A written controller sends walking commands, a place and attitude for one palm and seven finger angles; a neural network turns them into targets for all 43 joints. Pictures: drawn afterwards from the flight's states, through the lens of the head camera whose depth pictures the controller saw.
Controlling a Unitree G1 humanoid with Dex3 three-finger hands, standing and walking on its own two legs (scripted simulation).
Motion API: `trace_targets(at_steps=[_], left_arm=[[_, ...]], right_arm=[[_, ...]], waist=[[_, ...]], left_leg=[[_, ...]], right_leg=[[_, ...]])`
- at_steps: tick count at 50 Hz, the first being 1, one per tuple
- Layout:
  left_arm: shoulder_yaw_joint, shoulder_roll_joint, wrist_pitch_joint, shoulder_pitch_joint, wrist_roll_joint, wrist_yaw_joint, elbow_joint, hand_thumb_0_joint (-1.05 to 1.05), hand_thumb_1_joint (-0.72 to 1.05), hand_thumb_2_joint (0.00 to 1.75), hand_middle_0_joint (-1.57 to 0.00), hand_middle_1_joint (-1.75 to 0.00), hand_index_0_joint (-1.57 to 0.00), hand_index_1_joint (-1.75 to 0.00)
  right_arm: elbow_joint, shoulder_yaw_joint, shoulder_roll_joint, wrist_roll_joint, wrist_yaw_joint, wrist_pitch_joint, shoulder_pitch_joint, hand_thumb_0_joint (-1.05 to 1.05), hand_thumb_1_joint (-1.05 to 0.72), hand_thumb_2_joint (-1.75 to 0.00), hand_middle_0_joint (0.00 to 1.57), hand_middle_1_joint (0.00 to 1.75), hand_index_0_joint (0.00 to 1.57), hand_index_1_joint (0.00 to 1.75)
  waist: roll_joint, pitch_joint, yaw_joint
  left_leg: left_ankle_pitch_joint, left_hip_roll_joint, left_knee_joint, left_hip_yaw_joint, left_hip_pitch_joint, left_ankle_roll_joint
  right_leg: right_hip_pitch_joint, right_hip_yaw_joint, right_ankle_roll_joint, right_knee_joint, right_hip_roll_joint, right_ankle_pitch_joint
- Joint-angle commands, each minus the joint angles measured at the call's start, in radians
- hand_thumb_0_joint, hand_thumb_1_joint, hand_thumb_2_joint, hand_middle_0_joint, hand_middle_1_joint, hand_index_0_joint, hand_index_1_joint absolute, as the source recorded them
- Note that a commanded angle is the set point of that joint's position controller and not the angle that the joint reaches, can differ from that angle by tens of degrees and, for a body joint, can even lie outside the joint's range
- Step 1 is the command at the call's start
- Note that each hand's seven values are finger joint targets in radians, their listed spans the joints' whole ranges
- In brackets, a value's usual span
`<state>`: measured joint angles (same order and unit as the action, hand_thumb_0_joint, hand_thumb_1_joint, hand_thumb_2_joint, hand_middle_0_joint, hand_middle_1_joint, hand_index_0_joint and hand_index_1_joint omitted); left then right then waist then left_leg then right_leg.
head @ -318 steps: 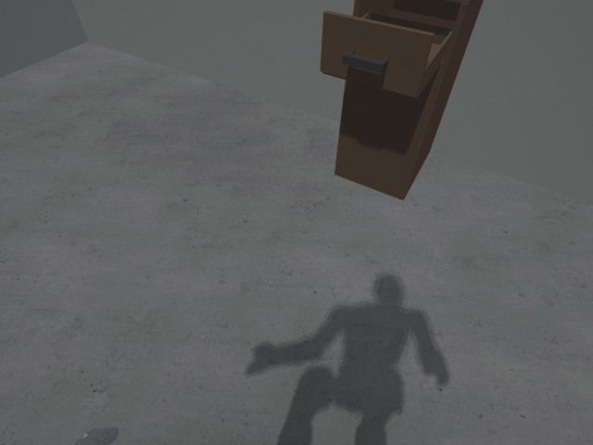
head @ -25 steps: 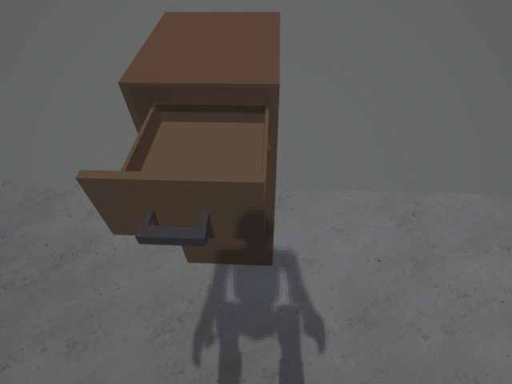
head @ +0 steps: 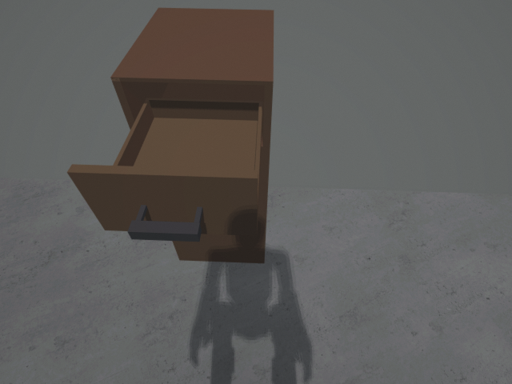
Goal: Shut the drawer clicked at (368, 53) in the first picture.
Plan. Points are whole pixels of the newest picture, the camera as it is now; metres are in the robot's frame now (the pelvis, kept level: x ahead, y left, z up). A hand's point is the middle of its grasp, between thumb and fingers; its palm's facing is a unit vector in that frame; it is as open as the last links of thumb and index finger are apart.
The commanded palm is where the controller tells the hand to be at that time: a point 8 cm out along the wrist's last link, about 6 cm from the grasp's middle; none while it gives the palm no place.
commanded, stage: look again from close up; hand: left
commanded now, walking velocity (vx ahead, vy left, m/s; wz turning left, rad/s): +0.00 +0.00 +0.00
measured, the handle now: (168, 221) +0.39 +0.19 +0.00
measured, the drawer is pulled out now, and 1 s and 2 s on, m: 0.30 0.30 0.30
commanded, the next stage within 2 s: shuffle to correct the standing spot in 0.48 s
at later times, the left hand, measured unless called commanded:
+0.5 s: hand out of the picture +0.04 +0.20 -0.18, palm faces +0.01 -0.98 -0.21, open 7.4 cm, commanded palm none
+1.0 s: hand out of the picture +0.02 +0.17 -0.19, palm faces +0.06 -0.98 -0.18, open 7.4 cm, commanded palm none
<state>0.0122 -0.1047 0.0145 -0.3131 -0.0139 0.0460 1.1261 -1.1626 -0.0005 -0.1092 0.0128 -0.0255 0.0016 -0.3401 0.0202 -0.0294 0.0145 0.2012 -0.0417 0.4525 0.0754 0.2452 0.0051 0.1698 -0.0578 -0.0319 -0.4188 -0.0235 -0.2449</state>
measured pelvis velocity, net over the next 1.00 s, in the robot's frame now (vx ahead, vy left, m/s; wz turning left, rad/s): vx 0.07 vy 0.00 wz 0.02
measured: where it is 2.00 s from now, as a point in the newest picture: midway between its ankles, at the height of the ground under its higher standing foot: outside the picture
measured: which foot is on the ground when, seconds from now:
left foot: down 0.00-1.00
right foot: down 0.00-1.00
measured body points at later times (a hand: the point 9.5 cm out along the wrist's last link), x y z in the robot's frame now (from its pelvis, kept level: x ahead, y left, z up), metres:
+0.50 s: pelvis +0.03 +0.03 +0.00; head +0.03 +0.02 +0.45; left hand +0.04 +0.25 -0.16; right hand +0.04 -0.20 -0.16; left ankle +0.02 +0.12 -0.74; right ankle -0.01 -0.10 -0.74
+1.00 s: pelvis +0.07 +0.00 -0.02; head +0.09 +0.01 +0.43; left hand +0.02 +0.22 -0.17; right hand +0.06 -0.21 -0.18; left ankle +0.03 +0.11 -0.73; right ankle -0.01 -0.10 -0.74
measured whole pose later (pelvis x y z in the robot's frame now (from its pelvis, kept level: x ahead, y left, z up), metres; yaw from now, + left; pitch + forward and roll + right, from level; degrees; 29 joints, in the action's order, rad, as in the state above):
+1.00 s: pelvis +0.07 +0.00 -0.02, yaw +1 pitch +1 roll +0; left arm -0.02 -0.14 0.04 -0.38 -0.03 0.03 1.11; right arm -1.13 0.00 -0.14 0.02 -0.03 -0.01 -0.30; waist 0.00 -0.02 -0.01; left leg 0.47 -0.03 0.75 0.09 0.30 -0.03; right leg 0.13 -0.07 -0.03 -0.55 -0.01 -0.43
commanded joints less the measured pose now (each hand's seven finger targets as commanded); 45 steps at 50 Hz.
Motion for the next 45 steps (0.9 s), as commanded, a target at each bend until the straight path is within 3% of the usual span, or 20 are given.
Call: trace_targets(at_steps=[1,2,4,8,11,12,18,25,29,32,35,38,41,43,45], left_arm=[[-0.025,-0.152,0.040,-0.010,-0.002,0.011,-0.087,0.00,0.90,0.90,-0.20,-0.30,-0.20,-0.30],[-0.028,-0.154,0.043,-0.011,-0.001,0.010,-0.097,0.00,0.90,0.90,-0.20,-0.30,-0.20,-0.30],[-0.021,-0.124,0.036,-0.027,0.002,0.005,-0.089,0.00,0.90,0.90,-0.20,-0.30,-0.20,-0.30],[-0.014,-0.107,0.025,-0.057,0.002,0.002,-0.078,0.00,0.90,0.90,-0.20,-0.30,-0.20,-0.30],[-0.013,-0.116,0.018,-0.052,0.003,0.000,-0.079,0.00,0.90,0.90,-0.20,-0.30,-0.20,-0.30],[-0.016,-0.120,0.016,-0.053,0.002,0.000,-0.081,0.00,0.90,0.90,-0.20,-0.30,-0.20,-0.30],[-0.018,-0.142,0.016,-0.044,0.003,0.000,-0.079,0.00,0.90,0.90,-0.20,-0.30,-0.20,-0.30],[-0.020,-0.156,0.010,-0.036,0.003,-0.001,-0.068,0.00,0.90,0.90,-0.20,-0.30,-0.20,-0.30],[-0.017,-0.154,0.008,-0.037,0.002,-0.002,-0.057,0.00,0.90,0.90,-0.20,-0.30,-0.20,-0.30],[-0.019,-0.141,0.002,-0.050,-0.004,-0.008,-0.045,0.00,0.90,0.90,-0.20,-0.30,-0.20,-0.30],[-0.021,-0.131,-0.003,-0.052,-0.011,-0.018,-0.049,0.00,0.90,0.90,-0.20,-0.30,-0.20,-0.30],[-0.024,-0.123,-0.001,-0.063,-0.015,-0.025,-0.053,0.00,0.90,0.90,-0.20,-0.30,-0.20,-0.30],[-0.030,-0.124,0.007,-0.093,-0.013,-0.029,-0.048,0.00,0.90,0.90,-0.20,-0.30,-0.20,-0.30],[-0.036,-0.128,0.012,-0.122,-0.012,-0.028,-0.040,0.00,0.90,0.90,-0.20,-0.30,-0.20,-0.30],[-0.048,-0.159,0.018,-0.178,-0.010,-0.022,-0.018,0.00,0.90,0.90,-0.20,-0.30,-0.20,-0.30]], right_arm=[[0.095,0.014,-0.073,0.008,0.019,-0.016,-0.077,0.00,-0.90,-0.90,0.20,0.30,0.20,0.30],[0.096,0.009,-0.072,0.012,0.018,-0.022,-0.087,0.00,-0.90,-0.90,0.20,0.30,0.20,0.30],[0.107,0.004,-0.084,0.007,0.012,-0.032,-0.077,0.00,-0.90,-0.90,0.20,0.30,0.20,0.30],[0.116,0.001,-0.113,0.003,0.004,-0.040,-0.047,0.00,-0.90,-0.90,0.20,0.30,0.20,0.30],[0.107,0.000,-0.127,0.001,0.003,-0.037,-0.032,0.00,-0.90,-0.90,0.20,0.30,0.20,0.30],[0.102,0.000,-0.127,0.003,0.003,-0.038,-0.026,0.00,-0.90,-0.90,0.20,0.30,0.20,0.30],[0.088,-0.001,-0.150,0.001,0.000,-0.043,-0.001,0.00,-0.90,-0.90,0.20,0.30,0.20,0.30],[0.076,-0.001,-0.159,-0.001,-0.003,-0.041,0.027,0.00,-0.90,-0.90,0.20,0.30,0.20,0.30],[0.069,-0.002,-0.159,-0.002,-0.003,-0.038,0.041,0.00,-0.90,-0.90,0.20,0.30,0.20,0.30],[0.055,0.000,-0.155,0.002,-0.002,-0.031,0.029,0.00,-0.90,-0.90,0.20,0.30,0.20,0.30],[0.060,0.013,-0.175,0.006,0.001,-0.025,0.026,0.00,-0.90,-0.90,0.20,0.30,0.20,0.30],[0.069,0.025,-0.187,0.007,-0.002,-0.026,0.018,0.00,-0.90,-0.90,0.20,0.30,0.20,0.30],[0.074,0.029,-0.180,0.007,-0.005,-0.033,0.008,0.00,-0.90,-0.90,0.20,0.30,0.20,0.30],[0.080,0.028,-0.166,0.007,-0.007,-0.038,0.014,0.00,-0.90,-0.90,0.20,0.30,0.20,0.30],[0.091,0.022,-0.131,0.006,-0.006,-0.045,0.037,0.00,-0.90,-0.90,0.20,0.30,0.20,0.30]], waist=[[-0.013,-0.005,0.046],[0.017,0.033,0.038],[0.042,-0.016,0.018],[-0.035,-0.058,-0.009],[-0.043,-0.081,-0.011],[-0.017,-0.075,-0.013],[-0.039,-0.023,-0.017],[-0.016,-0.011,-0.017],[-0.020,-0.029,-0.018],[-0.025,-0.036,-0.013],[0.030,-0.083,-0.008],[0.036,-0.101,-0.010],[0.034,-0.057,-0.014],[-0.021,-0.043,-0.024],[-0.143,-0.013,-0.039]], left_leg=[[0.058,-0.021,0.098,-0.066,-0.013,-0.008],[0.007,-0.023,0.069,-0.063,-0.043,-0.007],[-0.006,-0.048,0.002,-0.108,0.016,-0.032],[-0.061,-0.062,-0.044,-0.130,0.042,-0.049],[-0.029,-0.058,-0.067,-0.130,0.033,-0.051],[-0.053,-0.060,-0.076,-0.130,0.024,-0.051],[-0.182,-0.061,-0.063,-0.113,-0.048,-0.053],[-0.209,-0.062,-0.070,-0.105,-0.080,-0.050],[-0.181,-0.061,-0.082,-0.106,-0.080,-0.050],[0.008,-0.071,-0.101,-0.114,-0.075,-0.060],[0.179,-0.105,-0.153,-0.168,-0.040,-0.082],[0.200,-0.136,-0.158,-0.204,-0.031,-0.108],[0.077,-0.133,-0.090,-0.179,-0.045,-0.114],[-0.023,-0.100,-0.004,-0.121,-0.012,-0.102],[-0.014,-0.026,0.154,-0.009,0.087,-0.068]], right_leg=[[0.184,0.179,-0.065,0.118,0.182,-0.197],[0.154,0.148,-0.068,0.078,0.173,-0.092],[0.121,0.122,-0.044,0.017,0.119,-0.065],[0.069,0.099,-0.022,-0.014,0.104,0.024],[0.075,0.098,-0.015,-0.004,0.106,0.006],[0.067,0.092,-0.015,-0.008,0.107,0.021],[0.024,0.091,-0.002,-0.009,0.120,0.120],[0.006,0.090,0.004,0.006,0.127,0.145],[0.012,0.094,0.006,0.022,0.129,0.135],[0.031,0.065,0.002,0.007,0.111,-0.023],[0.088,0.027,-0.004,-0.045,0.087,-0.117],[0.120,0.010,-0.010,-0.082,0.073,-0.117],[0.099,0.020,-0.020,-0.088,0.076,-0.063],[0.043,0.055,-0.033,-0.072,0.094,0.022],[-0.080,0.151,-0.067,-0.019,0.164,0.196]])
